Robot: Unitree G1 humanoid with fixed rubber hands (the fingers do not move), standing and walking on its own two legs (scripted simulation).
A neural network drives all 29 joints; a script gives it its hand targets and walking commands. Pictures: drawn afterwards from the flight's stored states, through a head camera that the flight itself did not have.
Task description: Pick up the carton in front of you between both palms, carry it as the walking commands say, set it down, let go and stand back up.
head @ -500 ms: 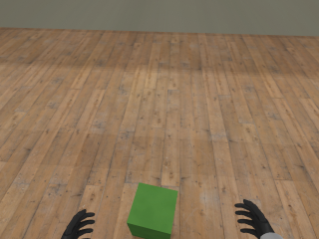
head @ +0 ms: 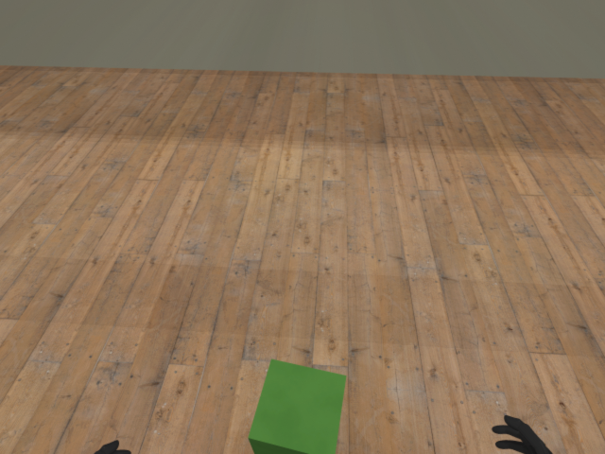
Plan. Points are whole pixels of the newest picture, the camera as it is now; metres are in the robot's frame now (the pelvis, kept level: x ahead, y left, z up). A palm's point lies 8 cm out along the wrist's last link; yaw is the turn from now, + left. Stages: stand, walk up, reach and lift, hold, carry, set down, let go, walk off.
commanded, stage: stand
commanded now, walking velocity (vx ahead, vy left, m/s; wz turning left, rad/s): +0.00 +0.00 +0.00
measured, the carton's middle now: (300, 420) +0.38 +0.03 -0.65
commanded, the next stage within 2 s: none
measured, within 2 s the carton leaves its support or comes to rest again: neither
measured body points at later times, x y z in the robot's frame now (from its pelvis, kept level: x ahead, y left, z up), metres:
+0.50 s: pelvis -0.01 +0.01 +0.01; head -0.01 +0.01 +0.46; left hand +0.11 +0.31 -0.10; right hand +0.12 -0.30 -0.10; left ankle +0.00 +0.11 -0.74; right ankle -0.06 -0.11 -0.74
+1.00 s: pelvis -0.02 +0.00 +0.01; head -0.03 +0.01 +0.46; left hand +0.07 +0.32 -0.11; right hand +0.09 -0.31 -0.10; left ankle +0.00 +0.11 -0.74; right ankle -0.06 -0.11 -0.74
